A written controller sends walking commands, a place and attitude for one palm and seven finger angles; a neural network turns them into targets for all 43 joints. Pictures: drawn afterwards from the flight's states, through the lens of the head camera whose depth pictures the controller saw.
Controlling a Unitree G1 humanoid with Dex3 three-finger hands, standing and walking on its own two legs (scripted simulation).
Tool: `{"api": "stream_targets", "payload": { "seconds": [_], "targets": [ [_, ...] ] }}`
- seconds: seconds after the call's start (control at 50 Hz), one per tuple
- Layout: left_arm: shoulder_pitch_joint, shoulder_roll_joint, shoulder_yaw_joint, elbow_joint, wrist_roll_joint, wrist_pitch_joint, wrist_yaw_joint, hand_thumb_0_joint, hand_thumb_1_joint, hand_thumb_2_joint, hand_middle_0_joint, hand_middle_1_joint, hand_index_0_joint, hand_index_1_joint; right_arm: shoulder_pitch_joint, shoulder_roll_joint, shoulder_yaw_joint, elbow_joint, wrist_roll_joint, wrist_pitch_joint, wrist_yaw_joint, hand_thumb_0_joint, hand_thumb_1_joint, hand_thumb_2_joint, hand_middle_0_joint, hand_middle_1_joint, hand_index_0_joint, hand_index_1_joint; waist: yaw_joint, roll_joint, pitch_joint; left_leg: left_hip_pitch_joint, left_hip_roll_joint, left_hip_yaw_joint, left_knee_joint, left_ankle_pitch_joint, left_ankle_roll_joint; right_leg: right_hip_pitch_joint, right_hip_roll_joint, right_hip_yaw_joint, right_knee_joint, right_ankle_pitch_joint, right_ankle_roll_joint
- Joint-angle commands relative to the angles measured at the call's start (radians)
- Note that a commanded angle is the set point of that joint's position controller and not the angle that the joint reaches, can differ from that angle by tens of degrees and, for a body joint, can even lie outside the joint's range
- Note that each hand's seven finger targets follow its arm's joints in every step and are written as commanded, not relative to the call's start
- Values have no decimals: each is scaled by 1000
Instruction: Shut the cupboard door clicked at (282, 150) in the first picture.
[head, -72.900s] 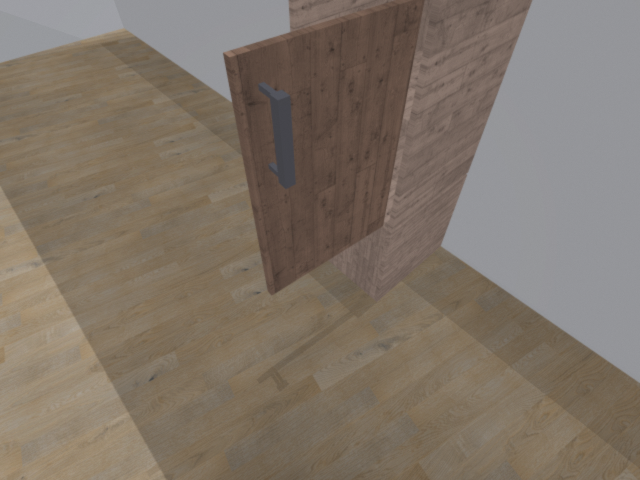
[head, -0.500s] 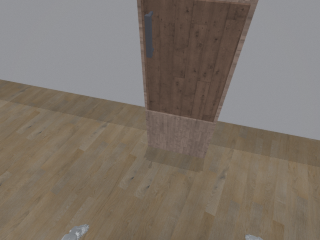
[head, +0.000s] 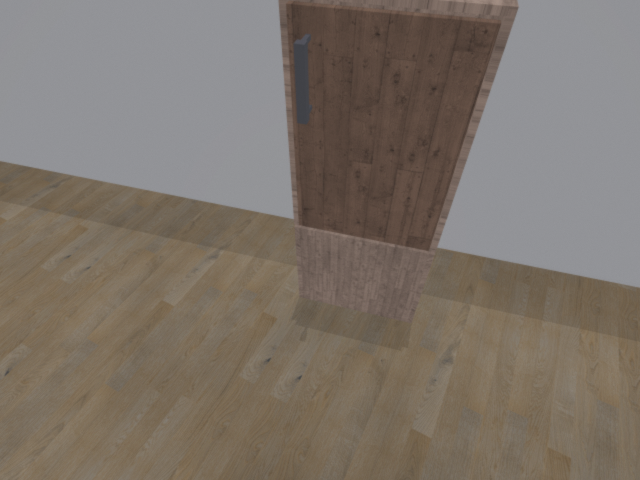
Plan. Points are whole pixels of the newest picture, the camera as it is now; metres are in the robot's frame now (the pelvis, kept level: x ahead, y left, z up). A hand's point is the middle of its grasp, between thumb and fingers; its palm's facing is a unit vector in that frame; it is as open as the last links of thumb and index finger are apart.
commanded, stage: let the arm hang, fingers relaxed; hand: left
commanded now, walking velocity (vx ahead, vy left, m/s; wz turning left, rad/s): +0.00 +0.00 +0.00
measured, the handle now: (305, 80) +0.82 +0.08 +0.11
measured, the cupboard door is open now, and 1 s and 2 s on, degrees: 0 0 0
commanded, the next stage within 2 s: look to check the result in 0.36 s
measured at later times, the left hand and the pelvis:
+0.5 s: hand out of the picture -0.03 +0.14 -0.18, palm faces +0.04 -0.99 -0.16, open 7.3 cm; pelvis +0.01 -0.01 +0.00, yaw +0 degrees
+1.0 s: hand out of the picture -0.03 +0.13 -0.18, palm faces +0.05 -0.99 -0.17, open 7.3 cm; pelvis +0.02 -0.02 +0.00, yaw +0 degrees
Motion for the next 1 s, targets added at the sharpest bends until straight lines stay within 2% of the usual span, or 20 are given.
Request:
{"api": "stream_targets", "payload": {
  "seconds": [0.0, 0.14, 0.18, 0.22, 0.28, 0.36, 0.56, 0.58, 0.66, 0.9, 0.98],
  "targets": [
    [85, 71, 13, -20, 6, -13, 11, 0, 900, 900, -200, -300, -200, -300, 71, -94, -23, -19, 1, -14, -6, 0, -900, -900, 200, 300, 200, 300, -7, -42, 96, 39, 129, -138, -72, -19, 6, -168, -133, 120, -107, 25, -14],
    [81, 62, 15, -28, 6, -14, 12, 0, 900, 900, -200, -300, -200, -300, 85, -78, -21, -15, -1, -14, -6, 0, -900, -900, 200, 300, 200, 300, -7, -21, 123, 20, 124, -136, -76, -37, 3, -182, -132, 125, -106, 17, -15],
    [79, 64, 17, -33, 6, -16, 13, 0, 900, 900, -200, -300, -200, -300, 88, -81, -22, -17, 0, -16, -7, 0, -900, -900, 200, 300, 200, 300, -6, -26, 107, 26, 125, -134, -66, -16, 3, -172, -131, 125, -107, 30, -15],
    [72, 61, 18, -33, 5, -14, 11, 0, 900, 900, -200, -300, -200, -300, 89, -76, -21, -17, -2, -16, -8, 0, -900, -900, 200, 300, 200, 300, -7, 1, 111, 18, 123, -136, -71, -27, 1, -169, -131, 126, -106, 26, -17],
    [70, 64, 20, -34, 5, -16, 11, 0, 900, 900, -200, -300, -200, -300, 90, -81, -21, -20, -1, -20, -10, 0, -900, -900, 200, 300, 200, 300, -5, -14, 84, 38, 128, -138, -62, 19, 3, -152, -130, 124, -101, 56, -16],
    [62, 62, 21, -34, 3, -16, 11, 0, 900, 900, -200, -300, -200, -300, 91, -83, -20, -18, -1, -22, -12, 0, -900, -900, 200, 300, 200, 300, -7, -5, 80, 44, 129, -135, -62, 35, 2, -138, -133, 123, -105, 75, -14],
    [69, 64, 17, -26, 2, -17, 13, 0, 900, 900, -200, -300, -200, -300, 87, -87, -19, -11, 1, -19, -12, 0, -900, -900, 200, 300, 200, 300, -8, -30, 84, 66, 131, -126, -47, 70, 3, -134, -135, 125, -117, 110, -9],
    [71, 68, 18, -26, 3, -19, 14, 0, 900, 900, -200, -300, -200, -300, 86, -92, -21, -13, 2, -19, -12, 0, -900, -900, 200, 300, 200, 300, -8, -31, 67, 75, 133, -125, -42, 83, 2, -130, -133, 126, -115, 118, -8],
    [69, 68, 15, -24, 3, -17, 14, 0, 900, 900, -200, -300, -200, -300, 81, -88, -18, -9, 1, -18, -11, 0, -900, -900, 200, 300, 200, 300, -9, -21, 88, 69, 132, -122, -48, 73, 1, -134, -134, 127, -117, 117, -8],
    [74, 67, 16, -23, 4, -20, 16, 0, 900, 900, -200, -300, -200, -300, 67, -90, -18, -9, 1, -19, -13, 0, -900, -900, 200, 300, 200, 300, -7, -23, 73, 86, 133, -114, -33, 104, 1, -116, -139, 126, -119, 176, 0],
    [76, 69, 18, -23, 5, -20, 17, 0, 900, 900, -200, -300, -200, -300, 63, -92, -19, -9, 3, -17, -14, 0, -900, -900, 200, 300, 200, 300, -5, -29, 91, 82, 131, -114, -30, 103, -1, -122, -137, 123, -122, 187, 6]
  ]
}}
